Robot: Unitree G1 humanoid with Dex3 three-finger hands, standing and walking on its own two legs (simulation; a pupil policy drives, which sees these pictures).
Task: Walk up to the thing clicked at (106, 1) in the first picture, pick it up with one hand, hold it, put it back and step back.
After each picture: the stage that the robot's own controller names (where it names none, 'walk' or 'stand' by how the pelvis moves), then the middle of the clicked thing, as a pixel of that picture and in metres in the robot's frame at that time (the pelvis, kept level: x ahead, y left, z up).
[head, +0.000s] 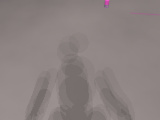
stand; (106, 3) +2.30 -0.39 -0.72
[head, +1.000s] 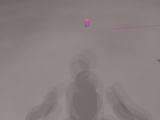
walk; (87, 23) +2.19 +0.07 -0.68
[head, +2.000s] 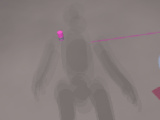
walk; (60, 35) +1.53 +0.37 -0.70
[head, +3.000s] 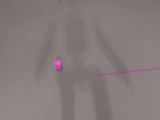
walk; (58, 66) +1.03 +0.32 -0.72
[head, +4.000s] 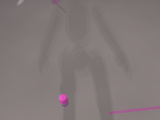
walk; (63, 100) +0.63 +0.26 -0.72
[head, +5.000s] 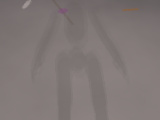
stand; out of the picture +0.43 +0.16 -0.70
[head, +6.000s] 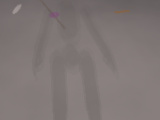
stand; out of the picture +0.37 +0.18 -0.72
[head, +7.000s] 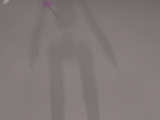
stand; out of the picture +0.37 +0.20 -0.72
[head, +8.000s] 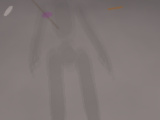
stand; out of the picture +0.34 +0.20 -0.73
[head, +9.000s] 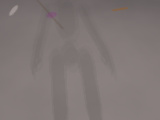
stand; out of the picture +0.35 +0.19 -0.73
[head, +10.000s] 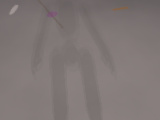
stand; out of the picture +0.35 +0.18 -0.73
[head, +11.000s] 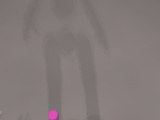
go down; (53, 116) +0.38 +0.17 -0.67
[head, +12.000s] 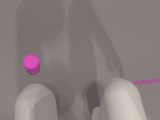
go down; (32, 65) +0.45 +0.19 -0.30
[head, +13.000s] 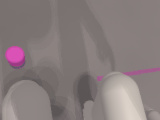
close in; (16, 58) +0.44 +0.20 -0.27
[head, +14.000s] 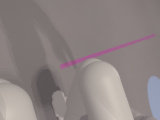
close in; out of the picture +0.44 +0.23 -0.23
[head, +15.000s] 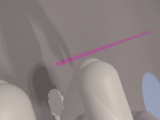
close; out of the picture +0.43 +0.24 -0.23
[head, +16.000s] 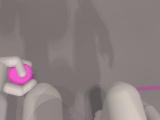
lift; (23, 80) +0.33 +0.22 -0.10
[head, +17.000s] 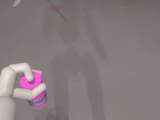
hold; (34, 90) +0.33 +0.17 +0.04
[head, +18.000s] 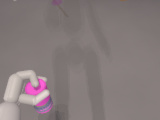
hold; (40, 96) +0.32 +0.16 -0.01
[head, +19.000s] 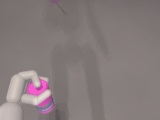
crouch; (41, 96) +0.32 +0.16 -0.02
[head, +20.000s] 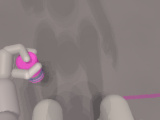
crouch; (31, 68) +0.40 +0.17 -0.10
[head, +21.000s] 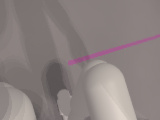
lower; out of the picture +0.43 +0.24 -0.24
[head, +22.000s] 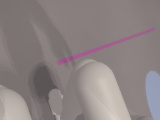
lower; out of the picture +0.44 +0.26 -0.24
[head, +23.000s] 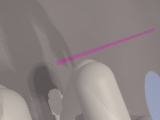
lower; out of the picture +0.44 +0.25 -0.24
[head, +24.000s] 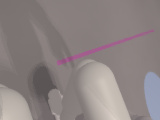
lower; out of the picture +0.44 +0.25 -0.24
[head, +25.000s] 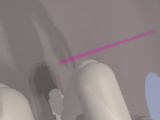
loosen; out of the picture +0.44 +0.25 -0.24
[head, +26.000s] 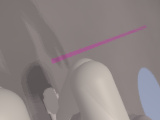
withdraw; out of the picture +0.43 +0.24 -0.24
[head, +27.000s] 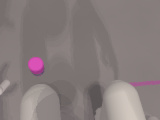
walk; (36, 67) +0.44 +0.19 -0.32
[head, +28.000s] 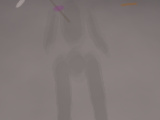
stand; out of the picture +0.37 +0.15 -0.65
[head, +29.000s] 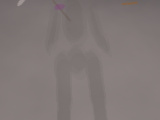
stand; out of the picture +0.38 +0.16 -0.66
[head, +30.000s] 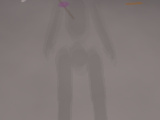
stand; out of the picture +0.38 +0.16 -0.68
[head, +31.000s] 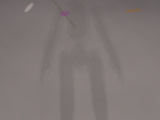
walk; out of the picture +0.40 +0.16 -0.72
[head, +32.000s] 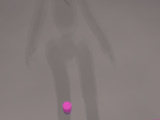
walk; (67, 108) +0.50 +0.13 -0.70
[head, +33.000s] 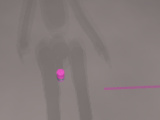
walk; (60, 75) +0.74 +0.12 -0.70
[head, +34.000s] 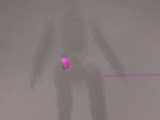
stand; (65, 63) +1.02 +0.20 -0.70
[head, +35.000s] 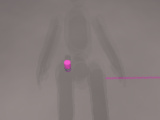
stand; (67, 66) +1.01 +0.17 -0.72
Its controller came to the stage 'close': yes
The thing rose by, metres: 0.70
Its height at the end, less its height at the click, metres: +0.00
